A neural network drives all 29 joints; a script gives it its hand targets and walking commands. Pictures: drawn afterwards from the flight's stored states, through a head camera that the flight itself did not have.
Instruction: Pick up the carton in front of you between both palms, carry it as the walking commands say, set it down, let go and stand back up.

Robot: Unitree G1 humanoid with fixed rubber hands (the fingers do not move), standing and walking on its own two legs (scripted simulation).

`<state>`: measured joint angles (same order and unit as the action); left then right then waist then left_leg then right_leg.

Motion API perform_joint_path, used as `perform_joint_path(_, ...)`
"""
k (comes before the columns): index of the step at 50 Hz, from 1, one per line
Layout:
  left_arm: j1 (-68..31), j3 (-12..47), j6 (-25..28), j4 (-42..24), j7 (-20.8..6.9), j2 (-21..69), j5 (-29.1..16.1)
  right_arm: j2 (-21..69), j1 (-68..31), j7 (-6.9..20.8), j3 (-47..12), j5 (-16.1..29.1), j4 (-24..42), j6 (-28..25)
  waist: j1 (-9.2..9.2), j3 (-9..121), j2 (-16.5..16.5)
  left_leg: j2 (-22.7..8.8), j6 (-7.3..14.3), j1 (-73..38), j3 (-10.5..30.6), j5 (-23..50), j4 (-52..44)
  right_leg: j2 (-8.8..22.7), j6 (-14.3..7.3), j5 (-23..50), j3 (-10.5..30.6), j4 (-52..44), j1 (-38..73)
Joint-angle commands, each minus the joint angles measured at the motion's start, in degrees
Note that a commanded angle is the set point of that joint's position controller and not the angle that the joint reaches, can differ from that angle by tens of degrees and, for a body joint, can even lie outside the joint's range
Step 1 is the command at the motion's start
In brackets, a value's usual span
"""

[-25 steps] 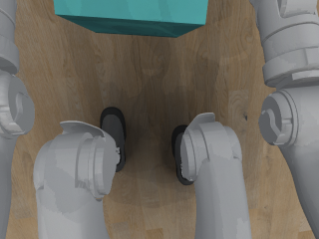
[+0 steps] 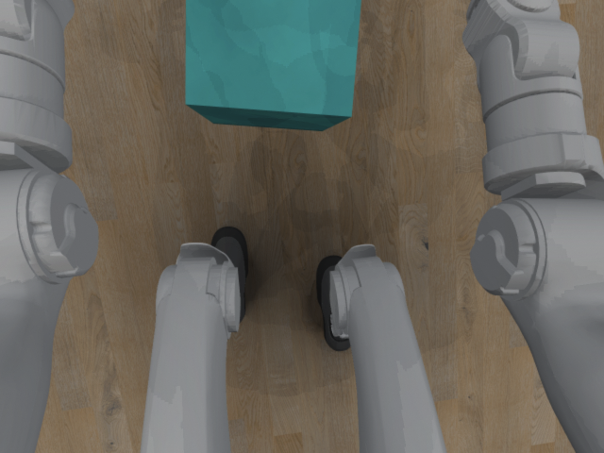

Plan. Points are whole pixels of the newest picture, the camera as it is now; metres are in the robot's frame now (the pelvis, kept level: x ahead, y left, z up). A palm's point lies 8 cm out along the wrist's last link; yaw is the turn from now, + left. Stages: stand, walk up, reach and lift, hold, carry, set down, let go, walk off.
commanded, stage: set down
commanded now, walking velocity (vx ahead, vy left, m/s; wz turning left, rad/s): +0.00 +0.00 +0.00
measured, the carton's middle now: (272, 54) +0.57 +0.04 -0.37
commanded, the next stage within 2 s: let go in 0.42 s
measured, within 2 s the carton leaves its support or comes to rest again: neither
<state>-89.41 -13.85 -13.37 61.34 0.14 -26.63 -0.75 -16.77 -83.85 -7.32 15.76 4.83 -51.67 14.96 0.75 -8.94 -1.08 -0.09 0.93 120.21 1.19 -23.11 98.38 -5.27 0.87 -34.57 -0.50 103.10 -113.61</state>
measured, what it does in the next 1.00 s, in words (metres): rises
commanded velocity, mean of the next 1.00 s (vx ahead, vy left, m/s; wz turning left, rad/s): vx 0.00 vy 0.00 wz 0.00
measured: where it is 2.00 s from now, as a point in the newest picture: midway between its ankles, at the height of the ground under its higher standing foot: (284, 306)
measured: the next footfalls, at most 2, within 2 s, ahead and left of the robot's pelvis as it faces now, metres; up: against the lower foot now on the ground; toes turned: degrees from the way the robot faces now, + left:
none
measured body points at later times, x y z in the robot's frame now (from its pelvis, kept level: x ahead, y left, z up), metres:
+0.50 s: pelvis +0.03 +0.00 +0.14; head +0.36 +0.03 +0.44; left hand +0.59 +0.25 +0.04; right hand +0.59 -0.16 +0.04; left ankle +0.13 +0.11 -0.46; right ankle +0.07 -0.11 -0.46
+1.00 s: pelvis +0.08 +0.00 +0.24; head +0.29 +0.03 +0.64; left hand +0.43 +0.26 +0.13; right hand +0.45 -0.19 +0.13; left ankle +0.13 +0.11 -0.46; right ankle +0.07 -0.11 -0.46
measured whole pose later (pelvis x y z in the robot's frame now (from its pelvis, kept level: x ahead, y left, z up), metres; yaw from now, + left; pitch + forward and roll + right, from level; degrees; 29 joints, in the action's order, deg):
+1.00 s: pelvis +0.08 +0.00 +0.24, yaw +3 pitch +31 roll -1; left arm -25.3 -11.8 -4.2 37.3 -2.6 -12.3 3.8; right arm -10.1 -23.8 2.5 10.8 -2.5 -36.4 3.6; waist 0.4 4.6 -0.8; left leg 1.1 0.6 60.7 1.6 -10.8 40.2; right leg -2.9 -0.2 -19.2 2.0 43.1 -55.2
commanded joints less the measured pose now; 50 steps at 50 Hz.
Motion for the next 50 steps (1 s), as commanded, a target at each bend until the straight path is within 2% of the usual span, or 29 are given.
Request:
perform_joint_path(1, -17.2, 0.2, -0.1, -10.2, 0.1, -7.8, -0.7, -8.4, -15.1, 0.2, 0.1, 0.7, 9.8, -0.5, -0.08, 77.7, 5.7, 3.1, -0.3, -67.6, -1.1, 25.4, -5.4, -1.2, 2.4, 17.9, -4.1, -16.3, 15.8)
perform_joint_path(9, -12.1, -0.5, -1.0, -12.2, -0.7, -5.5, -0.4, -8.2, -9.6, 1.6, 1.0, 0.2, 10.2, -0.4, 0.36, 76.3, 6.6, 2.8, -0.6, -78.2, 0.9, 31.4, -14.4, -0.9, 2.2, 19.4, -3.5, -26.0, 15.6)
perform_joint_path(24, -1.8, -5.9, 1.5, -9.9, -2.2, -1.8, 6.4, -4.1, -0.7, 4.7, 4.4, -5.8, 8.5, -2.7, -0.05, 68.2, 3.7, 2.5, -0.7, -82.1, 0.6, 29.9, -33.7, 0.2, 3.2, 24.1, -2.3, -44.2, 32.1)
perform_joint_path(30, 12.7, -6.0, 1.4, -17.2, -1.8, 1.2, 9.8, -3.5, 13.3, 6.6, 2.5, -9.6, 14.0, -3.1, -0.52, 73.5, 3.7, 2.3, -0.5, -94.2, 0.7, 38.4, -39.5, 0.4, 2.5, 30.8, -2.5, -50.1, 41.6)
perform_joint_path(36, 29.0, -2.8, 4.0, -27.0, -1.8, 5.0, 6.8, -2.2, 28.2, 8.1, -0.3, -9.2, 20.5, -5.9, -0.16, 69.2, 3.5, 1.8, -0.5, -99.2, 1.8, 43.2, -44.7, 1.1, 1.7, 35.6, -0.8, -55.1, 48.3)
perform_joint_path(45, 53.0, 0.0, 8.7, -28.8, -2.7, 8.6, 5.1, 0.9, 50.6, 9.6, -2.8, -7.8, 20.1, -11.0, -0.38, 57.5, 2.8, 1.0, -0.5, -101.3, 2.7, 40.9, -52.5, 2.3, 1.5, 36.7, 1.2, -62.4, 58.7)
perform_joint_path(50, 64.8, 2.1, 11.4, -30.1, -2.7, 9.5, 3.9, 1.3, 61.4, 9.9, -4.7, -6.9, 20.7, -13.6, -0.37, 49.5, 1.8, 0.9, -0.4, -103.1, 2.4, 36.5, -56.6, 3.0, 1.3, 35.6, 2.3, -66.1, 66.2)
